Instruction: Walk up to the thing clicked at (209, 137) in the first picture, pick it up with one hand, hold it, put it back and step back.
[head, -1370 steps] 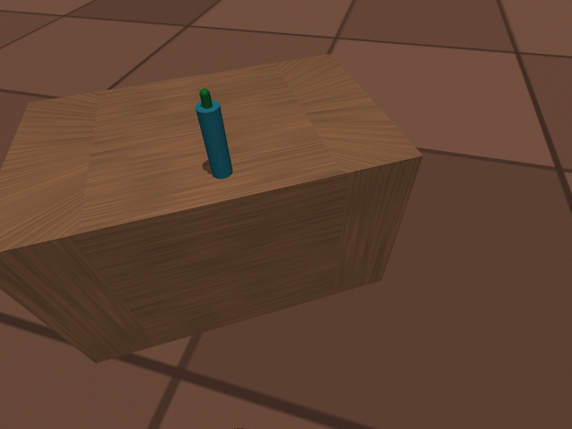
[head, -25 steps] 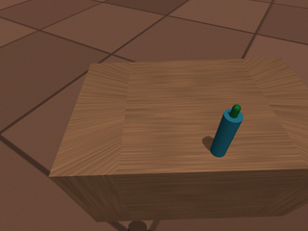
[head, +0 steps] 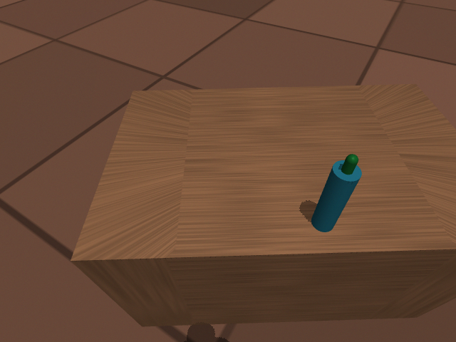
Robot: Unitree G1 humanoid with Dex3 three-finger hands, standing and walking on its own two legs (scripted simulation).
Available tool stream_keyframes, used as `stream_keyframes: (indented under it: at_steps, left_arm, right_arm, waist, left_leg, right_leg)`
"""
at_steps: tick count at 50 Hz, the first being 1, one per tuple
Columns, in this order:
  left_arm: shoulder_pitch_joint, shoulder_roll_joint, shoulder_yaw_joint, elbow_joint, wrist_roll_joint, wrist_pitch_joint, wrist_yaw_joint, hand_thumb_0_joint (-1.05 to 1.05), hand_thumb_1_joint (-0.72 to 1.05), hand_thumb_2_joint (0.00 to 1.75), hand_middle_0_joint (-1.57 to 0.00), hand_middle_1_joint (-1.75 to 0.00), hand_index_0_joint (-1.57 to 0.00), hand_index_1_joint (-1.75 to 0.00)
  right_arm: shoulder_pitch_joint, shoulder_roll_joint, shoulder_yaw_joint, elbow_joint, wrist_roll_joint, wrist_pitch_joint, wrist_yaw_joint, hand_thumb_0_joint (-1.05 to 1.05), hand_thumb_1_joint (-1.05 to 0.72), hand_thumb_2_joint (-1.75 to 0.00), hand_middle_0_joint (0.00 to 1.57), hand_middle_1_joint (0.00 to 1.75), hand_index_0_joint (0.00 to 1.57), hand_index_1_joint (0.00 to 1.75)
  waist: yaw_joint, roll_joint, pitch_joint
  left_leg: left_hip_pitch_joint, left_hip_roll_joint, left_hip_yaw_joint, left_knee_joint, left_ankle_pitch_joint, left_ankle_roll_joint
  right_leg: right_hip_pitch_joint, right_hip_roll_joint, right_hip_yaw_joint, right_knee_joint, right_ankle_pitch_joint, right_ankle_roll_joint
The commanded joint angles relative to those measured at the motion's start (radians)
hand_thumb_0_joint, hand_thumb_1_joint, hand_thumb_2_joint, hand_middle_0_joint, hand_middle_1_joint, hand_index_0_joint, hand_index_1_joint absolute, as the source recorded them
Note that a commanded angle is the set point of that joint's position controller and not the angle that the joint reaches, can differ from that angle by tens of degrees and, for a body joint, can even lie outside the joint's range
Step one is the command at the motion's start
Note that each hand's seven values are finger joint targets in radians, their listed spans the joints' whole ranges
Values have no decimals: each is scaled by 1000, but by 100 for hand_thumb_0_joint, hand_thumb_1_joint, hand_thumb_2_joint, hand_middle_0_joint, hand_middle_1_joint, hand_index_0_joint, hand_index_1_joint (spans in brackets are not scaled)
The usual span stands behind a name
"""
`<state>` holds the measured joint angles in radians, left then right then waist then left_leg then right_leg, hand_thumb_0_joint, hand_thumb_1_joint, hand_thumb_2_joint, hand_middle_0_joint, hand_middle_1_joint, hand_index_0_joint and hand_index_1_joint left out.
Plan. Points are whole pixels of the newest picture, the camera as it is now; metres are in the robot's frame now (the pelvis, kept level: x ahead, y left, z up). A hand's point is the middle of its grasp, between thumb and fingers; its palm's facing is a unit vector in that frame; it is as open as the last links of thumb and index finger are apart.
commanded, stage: stand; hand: right
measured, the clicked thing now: (335, 194) +0.41 -0.20 -0.01
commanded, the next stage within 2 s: step back in 0.78 s
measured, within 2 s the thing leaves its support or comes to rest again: neither
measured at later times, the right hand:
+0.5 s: hand out of the picture +0.08 -0.26 -0.15, palm faces -0.01 +0.94 -0.35, open 7.4 cm
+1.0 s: hand out of the picture +0.07 -0.29 -0.17, palm faces -0.01 +0.93 -0.36, open 7.4 cm
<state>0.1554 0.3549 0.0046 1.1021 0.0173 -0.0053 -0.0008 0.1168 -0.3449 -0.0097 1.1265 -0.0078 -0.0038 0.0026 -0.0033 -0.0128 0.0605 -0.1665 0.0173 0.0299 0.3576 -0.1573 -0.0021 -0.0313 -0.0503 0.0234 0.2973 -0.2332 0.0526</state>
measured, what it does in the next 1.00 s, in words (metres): shifts its weight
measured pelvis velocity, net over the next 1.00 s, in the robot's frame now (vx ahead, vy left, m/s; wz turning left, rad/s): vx -0.04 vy -0.03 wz -0.01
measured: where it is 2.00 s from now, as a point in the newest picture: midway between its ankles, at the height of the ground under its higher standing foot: outside the picture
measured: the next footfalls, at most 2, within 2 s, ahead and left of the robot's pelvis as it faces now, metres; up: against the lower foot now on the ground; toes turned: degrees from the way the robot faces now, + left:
left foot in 1.52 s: -0.13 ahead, +0.07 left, +0.00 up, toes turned +2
right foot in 1.92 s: -0.26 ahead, -0.18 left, +0.00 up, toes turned +1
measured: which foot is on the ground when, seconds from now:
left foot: down 0.00-1.00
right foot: down 0.00-1.00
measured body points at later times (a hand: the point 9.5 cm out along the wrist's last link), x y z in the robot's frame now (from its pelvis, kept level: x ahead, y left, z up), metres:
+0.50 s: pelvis +0.00 +0.00 +0.00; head +0.01 +0.00 +0.45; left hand +0.07 +0.30 -0.13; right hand +0.08 -0.30 -0.13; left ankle +0.02 +0.12 -0.75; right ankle -0.04 -0.15 -0.75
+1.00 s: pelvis -0.04 -0.03 -0.01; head +0.02 -0.03 +0.43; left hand +0.05 +0.30 -0.13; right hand +0.07 -0.34 -0.14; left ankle +0.02 +0.12 -0.75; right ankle -0.07 -0.14 -0.72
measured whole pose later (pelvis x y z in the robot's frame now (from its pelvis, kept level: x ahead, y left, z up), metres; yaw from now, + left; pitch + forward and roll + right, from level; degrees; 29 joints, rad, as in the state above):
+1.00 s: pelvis -0.04 -0.03 -0.01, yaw -1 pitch -1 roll +0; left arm 0.12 0.41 0.05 0.96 0.00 0.04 0.01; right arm 0.04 -0.37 -0.05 1.01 -0.01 0.04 0.00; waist 0.00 0.00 0.16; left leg -0.32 0.06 0.01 0.50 -0.17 -0.02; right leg -0.29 0.01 0.00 0.79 -0.48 -0.03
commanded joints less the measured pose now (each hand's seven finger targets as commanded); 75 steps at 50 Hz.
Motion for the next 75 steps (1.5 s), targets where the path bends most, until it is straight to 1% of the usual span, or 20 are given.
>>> stream_keyframes:
  at_steps: [1,17,25,38,39,43,45,47,49,51,52,53,54,55,56,59,64,68,72,75]
  left_arm:
    - [-19,203,42,-54,-3,-15,12,0,90,90,-20,-30,-20,-30]
    - [-17,201,41,-60,-3,-19,14,0,90,90,-20,-30,-20,-30]
    - [-15,202,42,-59,-1,-14,11,0,90,90,-20,-30,-20,-30]
    - [-19,209,43,-60,-4,-19,14,0,90,90,-20,-30,-20,-30]
    - [-43,271,71,-100,-18,-3,20,0,90,90,-20,-30,-20,-30]
    - [12,201,66,-137,-24,17,27,0,90,90,-20,-30,-20,-30]
    - [42,202,73,-156,-14,34,24,0,90,90,-20,-30,-20,-30]
    - [69,204,79,-171,-17,49,18,0,90,90,-20,-30,-20,-30]
    - [116,194,88,-177,-20,52,12,0,90,90,-20,-30,-20,-30]
    - [166,187,91,-170,-14,33,16,0,90,90,-20,-30,-20,-30]
    - [128,242,106,-182,5,20,24,0,90,90,-20,-30,-20,-30]
    - [101,317,132,-204,17,12,30,0,90,90,-20,-30,-20,-30]
    - [35,344,135,-232,23,14,31,0,90,90,-20,-30,-20,-30]
    - [-14,356,133,-265,31,11,29,0,90,90,-20,-30,-20,-30]
    - [-45,363,136,-280,34,5,31,0,90,90,-20,-30,-20,-30]
    - [-124,276,122,-314,24,4,30,0,90,90,-20,-30,-20,-30]
    - [58,223,123,-318,7,14,46,0,90,90,-20,-30,-20,-30]
    - [115,243,136,-326,-1,24,54,0,90,90,-20,-30,-20,-30]
    - [29,274,138,-365,0,27,44,0,90,90,-20,-30,-20,-30]
    - [-62,288,133,-392,-2,27,35,0,90,90,-20,-30,-20,-30]
  right_arm:
    - [-37,-219,-39,-61,1,-26,-9,0,-90,-90,20,30,20,30]
    - [-37,-218,-41,-66,3,-30,-12,0,-90,-90,20,30,20,30]
    - [-38,-219,-43,-61,0,-23,-8,0,-90,-90,20,30,20,30]
    - [-41,-215,-43,-64,2,-25,-10,0,-90,-90,20,30,20,30]
    - [-59,-280,-64,-76,11,-6,-7,0,-90,-90,20,30,20,30]
    - [-28,-301,-86,-112,21,12,-9,0,-90,-90,20,30,20,30]
    - [-57,-316,-99,-150,14,18,-14,0,-90,-90,20,30,20,30]
    - [-84,-313,-106,-185,-6,26,-18,0,-90,-90,20,30,20,30]
    - [-129,-302,-106,-224,-11,35,-19,0,-90,-90,20,30,20,30]
    - [-182,-278,-95,-246,2,52,-15,0,-90,-90,20,30,20,30]
    - [-165,-228,-80,-248,16,61,-8,0,-90,-90,20,30,20,30]
    - [-149,-173,-62,-268,26,61,-9,0,-90,-90,20,30,20,30]
    - [-86,-163,-61,-251,18,71,-19,0,-90,-90,20,30,20,30]
    - [-39,-194,-73,-240,18,75,-23,0,-90,-90,20,30,20,30]
    - [-23,-207,-80,-231,16,76,-27,0,-90,-90,20,30,20,30]
    - [31,-257,-82,-211,24,64,-25,0,-90,-90,20,30,20,30]
    - [-13,-238,-52,-257,4,44,-41,0,-90,-90,20,30,20,30]
    - [-25,-230,-52,-293,-7,34,-40,0,-90,-90,20,30,20,30]
    - [77,-228,-68,-265,-7,39,-25,0,-90,-90,20,30,20,30]
    - [168,-237,-85,-235,-12,43,-13,0,-90,-90,20,30,20,30]
  waist:
    - [0,26,-59]
    - [1,8,-95]
    - [-3,19,-36]
    - [-1,7,-82]
    - [-5,18,9]
    - [-7,116,-108]
    - [1,202,-142]
    - [5,231,-132]
    - [40,242,-144]
    - [93,187,-133]
    - [72,8,-95]
    - [58,-188,-56]
    - [22,-166,-31]
    - [7,-135,-38]
    - [8,-186,-44]
    - [-34,-154,-57]
    - [68,-86,-138]
    - [96,-137,-150]
    - [44,-160,-171]
    - [-26,-126,-186]
  left_leg:
    - [79,118,-105,-50,124,30]
    - [120,124,-93,-19,270,30]
    - [66,109,-98,-55,71,27]
    - [101,116,-89,-28,195,28]
    - [45,121,-112,35,363,51]
    - [53,243,-184,27,559,173]
    - [5,304,-226,10,460,236]
    - [-79,325,-227,-3,322,264]
    - [-95,301,-201,77,314,232]
    - [-78,208,-142,226,198,140]
    - [-134,86,-80,354,56,85]
    - [-301,-66,-74,464,-259,36]
    - [-333,-110,-153,583,-435,19]
    - [-277,-113,-189,705,-469,26]
    - [-275,-105,-211,798,-460,31]
    - [-306,-118,-216,855,-322,11]
    - [-442,-93,-191,706,-323,-11]
    - [-396,-48,-143,516,-363,-8]
    - [-197,-45,-62,368,-319,14]
    - [-28,-31,-20,222,-151,41]
  right_leg:
    - [-80,-85,41,-49,114,-64]
    - [-63,-90,36,-36,223,-58]
    - [-100,-84,43,-64,96,-67]
    - [-69,-90,45,-51,182,-63]
    - [-156,-49,27,85,328,-68]
    - [-155,46,-52,334,140,-68]
    - [-175,66,-34,487,-225,-81]
    - [-203,53,7,612,-336,-97]
    - [-200,39,26,540,-266,-94]
    - [-175,9,30,173,-18,-66]
    - [-166,-48,116,42,182,-48]
    - [-119,-170,316,37,430,-78]
    - [-165,-234,341,39,461,-143]
    - [-252,-286,347,47,480,-248]
    - [-295,-305,374,51,491,-288]
    - [-205,-161,178,129,512,-219]
    - [121,-212,199,228,658,-259]
    - [182,-248,216,254,743,-277]
    - [34,-219,179,242,607,-244]
    - [-145,-214,166,239,321,-206]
